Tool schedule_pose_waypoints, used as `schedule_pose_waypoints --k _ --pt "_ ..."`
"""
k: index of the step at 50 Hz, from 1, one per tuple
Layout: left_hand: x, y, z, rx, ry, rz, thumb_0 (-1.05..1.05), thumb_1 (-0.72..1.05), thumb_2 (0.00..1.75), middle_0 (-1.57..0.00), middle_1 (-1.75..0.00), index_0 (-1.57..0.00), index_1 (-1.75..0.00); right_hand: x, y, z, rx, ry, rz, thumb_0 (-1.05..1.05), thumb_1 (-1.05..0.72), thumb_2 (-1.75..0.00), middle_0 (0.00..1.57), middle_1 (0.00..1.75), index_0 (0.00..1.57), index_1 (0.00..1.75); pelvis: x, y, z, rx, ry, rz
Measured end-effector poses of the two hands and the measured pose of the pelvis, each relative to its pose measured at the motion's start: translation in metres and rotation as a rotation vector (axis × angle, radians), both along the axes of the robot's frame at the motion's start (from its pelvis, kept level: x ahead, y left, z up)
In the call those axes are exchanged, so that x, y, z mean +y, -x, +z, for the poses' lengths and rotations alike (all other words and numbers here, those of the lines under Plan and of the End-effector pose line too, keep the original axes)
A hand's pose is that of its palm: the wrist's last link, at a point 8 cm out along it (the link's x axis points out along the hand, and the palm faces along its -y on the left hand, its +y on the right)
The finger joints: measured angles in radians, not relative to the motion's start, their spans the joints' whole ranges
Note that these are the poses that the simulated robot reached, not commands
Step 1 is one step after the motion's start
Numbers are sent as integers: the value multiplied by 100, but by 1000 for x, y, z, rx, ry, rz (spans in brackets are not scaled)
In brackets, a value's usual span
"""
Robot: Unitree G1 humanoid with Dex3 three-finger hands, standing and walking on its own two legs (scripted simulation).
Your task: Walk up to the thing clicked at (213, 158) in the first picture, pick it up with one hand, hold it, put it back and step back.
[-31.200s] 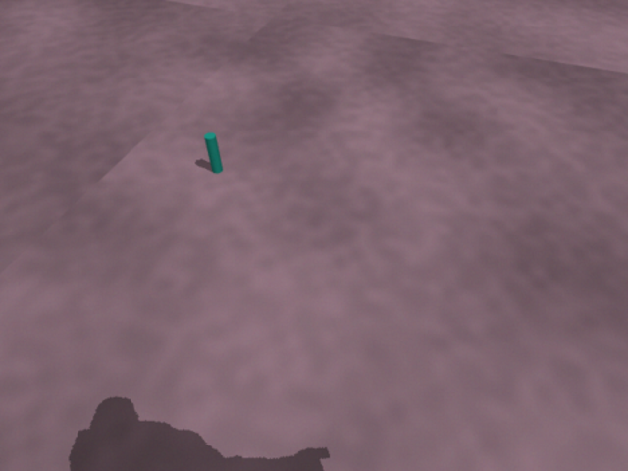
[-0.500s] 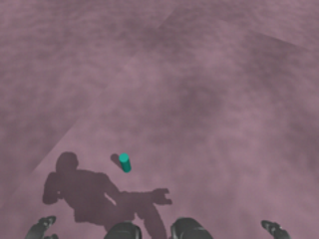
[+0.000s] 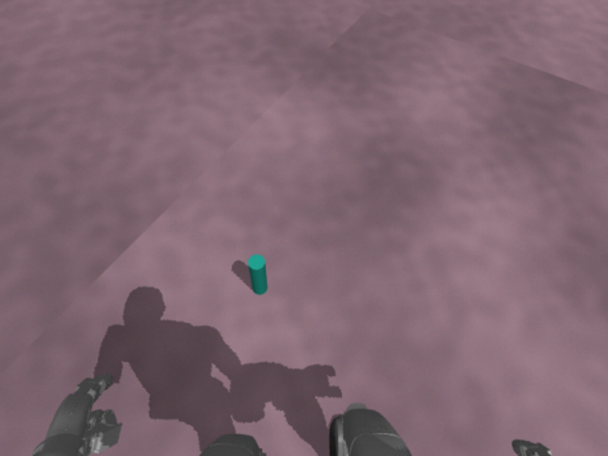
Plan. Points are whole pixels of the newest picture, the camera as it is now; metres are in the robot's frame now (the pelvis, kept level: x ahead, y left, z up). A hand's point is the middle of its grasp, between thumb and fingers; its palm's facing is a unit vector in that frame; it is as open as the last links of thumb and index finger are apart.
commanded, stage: step back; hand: left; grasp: from the side
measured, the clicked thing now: (258, 275) +0.62 +0.14 -0.65
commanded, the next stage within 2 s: none
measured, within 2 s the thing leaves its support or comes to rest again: neither
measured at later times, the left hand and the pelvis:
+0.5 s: hand out of the picture -0.06 +0.23 -0.12, palm faces -0.06 -0.91 -0.41, open 7.4 cm; pelvis -0.15 -0.04 +0.01, yaw -5 degrees
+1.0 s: hand out of the picture -0.22 +0.23 -0.14, palm faces +0.02 -0.94 -0.35, open 7.4 cm; pelvis -0.32 -0.04 +0.01, yaw -1 degrees
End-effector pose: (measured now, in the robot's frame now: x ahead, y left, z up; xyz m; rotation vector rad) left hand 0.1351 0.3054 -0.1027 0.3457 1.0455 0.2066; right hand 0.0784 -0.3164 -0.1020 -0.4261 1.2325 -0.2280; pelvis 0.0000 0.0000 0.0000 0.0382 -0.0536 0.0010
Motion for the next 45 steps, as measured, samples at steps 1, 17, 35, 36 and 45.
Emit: schedule_pose_waypoints --k 1,17,35,36,45 --pt "1 7 -3 10 9 7 0 91 89 -20 -30 -20 -30 4 6 3 -5 -5 3 1 -91 -90 20 30 20 30 1 5 1 -3 3 -5" --pt "-10 133 -7 146 -21 -12 0 91 89 -20 -30 -20 -30 -12 63 13 -174 -16 9 1 -90 -90 20 30 21 30 -17 98 1 9 32 -84" --pt "-32 220 27 -9 -66 -7 0 90 89 -20 -30 -20 -30 -33 231 -12 27 -42 -15 1 -91 -90 20 30 21 30 -34 213 6 25 17 13" --pt "-30 224 24 -25 -60 -5 0 90 89 -20 -30 -20 -30 -30 238 -13 33 -38 -4 1 -91 -90 20 30 21 30 -33 221 3 22 21 25" --pt "-30 301 1 32 31 32 0 91 89 -20 -30 -20 -30 -16 295 12 -13 -14 22 1 -90 -90 20 30 21 30 -27 284 9 -10 54 24"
